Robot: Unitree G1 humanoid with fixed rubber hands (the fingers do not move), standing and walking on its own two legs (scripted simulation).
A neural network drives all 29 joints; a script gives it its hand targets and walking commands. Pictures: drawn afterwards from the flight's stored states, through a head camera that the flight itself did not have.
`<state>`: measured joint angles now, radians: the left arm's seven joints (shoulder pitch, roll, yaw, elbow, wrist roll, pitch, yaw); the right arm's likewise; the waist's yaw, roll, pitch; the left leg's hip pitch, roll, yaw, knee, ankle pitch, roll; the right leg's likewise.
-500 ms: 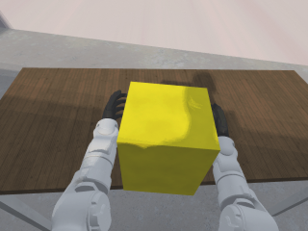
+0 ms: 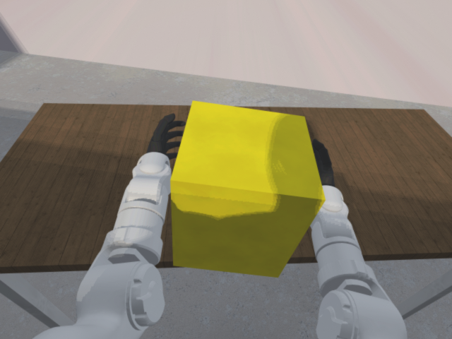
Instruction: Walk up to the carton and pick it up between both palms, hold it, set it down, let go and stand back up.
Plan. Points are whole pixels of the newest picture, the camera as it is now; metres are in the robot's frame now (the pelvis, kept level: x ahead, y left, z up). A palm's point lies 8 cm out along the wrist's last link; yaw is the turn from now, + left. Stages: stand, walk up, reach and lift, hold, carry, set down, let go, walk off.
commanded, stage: reach and lift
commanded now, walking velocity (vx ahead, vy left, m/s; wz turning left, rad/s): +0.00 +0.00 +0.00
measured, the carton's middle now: (237, 193) +0.38 -0.04 +0.07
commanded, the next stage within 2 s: hold in 1.96 s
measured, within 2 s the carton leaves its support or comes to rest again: neither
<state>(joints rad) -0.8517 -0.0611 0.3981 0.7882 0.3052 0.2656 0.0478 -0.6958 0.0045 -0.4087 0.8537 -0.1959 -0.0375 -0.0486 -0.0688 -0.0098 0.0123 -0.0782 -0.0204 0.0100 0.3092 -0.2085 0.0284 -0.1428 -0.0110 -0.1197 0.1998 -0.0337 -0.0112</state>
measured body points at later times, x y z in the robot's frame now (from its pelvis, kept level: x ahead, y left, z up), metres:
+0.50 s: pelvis +0.00 +0.00 +0.00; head -0.02 +0.03 +0.45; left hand +0.41 +0.12 +0.16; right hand +0.38 -0.18 +0.15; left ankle -0.03 +0.09 -0.75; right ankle +0.05 -0.11 -0.75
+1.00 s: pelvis -0.01 -0.01 +0.00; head -0.05 +0.02 +0.44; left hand +0.39 +0.12 +0.20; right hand +0.37 -0.18 +0.17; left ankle -0.03 +0.09 -0.75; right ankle +0.05 -0.11 -0.75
